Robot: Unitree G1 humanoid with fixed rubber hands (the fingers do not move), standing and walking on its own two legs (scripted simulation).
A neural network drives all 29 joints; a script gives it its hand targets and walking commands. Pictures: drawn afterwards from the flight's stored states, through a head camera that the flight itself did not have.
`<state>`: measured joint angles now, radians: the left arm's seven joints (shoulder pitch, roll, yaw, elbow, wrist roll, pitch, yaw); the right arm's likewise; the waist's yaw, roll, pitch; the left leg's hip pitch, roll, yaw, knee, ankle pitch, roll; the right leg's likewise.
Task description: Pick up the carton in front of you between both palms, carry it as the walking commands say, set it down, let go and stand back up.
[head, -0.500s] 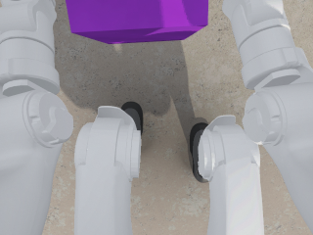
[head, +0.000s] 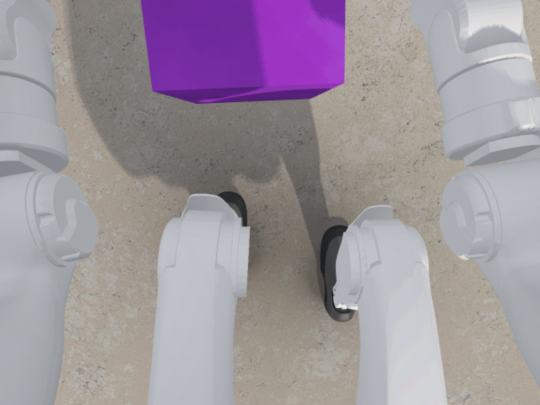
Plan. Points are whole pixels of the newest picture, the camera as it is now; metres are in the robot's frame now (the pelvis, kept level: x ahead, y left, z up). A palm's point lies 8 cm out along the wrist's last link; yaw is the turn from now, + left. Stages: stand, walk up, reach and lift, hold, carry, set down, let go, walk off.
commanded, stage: set down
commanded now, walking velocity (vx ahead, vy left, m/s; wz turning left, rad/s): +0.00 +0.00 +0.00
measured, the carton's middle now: (247, 20) +0.55 +0.11 -0.28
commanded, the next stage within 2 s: let go in 0.78 s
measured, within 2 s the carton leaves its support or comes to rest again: neither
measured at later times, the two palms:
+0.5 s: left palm out of the picture +0.54 +0.32 +0.02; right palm out of the picture +0.60 -0.07 +0.03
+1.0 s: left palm out of the picture +0.49 +0.32 +0.15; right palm out of the picture +0.55 -0.09 +0.15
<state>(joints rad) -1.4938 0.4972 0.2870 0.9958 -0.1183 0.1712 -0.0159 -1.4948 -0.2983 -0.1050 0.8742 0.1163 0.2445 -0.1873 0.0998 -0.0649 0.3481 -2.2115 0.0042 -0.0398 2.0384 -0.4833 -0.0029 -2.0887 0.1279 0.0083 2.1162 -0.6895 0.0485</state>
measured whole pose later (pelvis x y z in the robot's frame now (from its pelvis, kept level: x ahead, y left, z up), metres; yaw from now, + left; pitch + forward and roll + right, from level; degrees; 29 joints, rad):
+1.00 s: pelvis +0.04 +0.02 +0.26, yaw +2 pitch +42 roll -3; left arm -1.00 0.33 0.35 0.81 0.11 0.18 -0.10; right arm -1.01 -0.14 -0.27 0.74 -0.10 0.22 -0.11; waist 0.06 -0.04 -0.01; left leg -1.50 -0.01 -0.04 0.99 -0.23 0.02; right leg -1.40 0.06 0.05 1.02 -0.37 0.04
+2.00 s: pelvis +0.12 -0.02 +0.37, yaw +5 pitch -3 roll +1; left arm 0.23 0.23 0.05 0.40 0.01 0.13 -0.08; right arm 0.23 -0.20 -0.02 0.42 0.00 0.10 0.05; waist -0.01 -0.05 0.08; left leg -0.17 -0.01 -0.05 0.42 -0.20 -0.03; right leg -0.08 0.04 0.06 0.46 -0.33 -0.04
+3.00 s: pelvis +0.13 +0.03 +0.36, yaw +3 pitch -1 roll +0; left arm 0.24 0.37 0.03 0.77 0.03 0.00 0.02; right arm 0.15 -0.34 -0.03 0.91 -0.04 -0.01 -0.01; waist -0.01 -0.06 0.00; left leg -0.22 -0.04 0.00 0.47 -0.24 0.04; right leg -0.11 0.00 0.11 0.44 -0.32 0.03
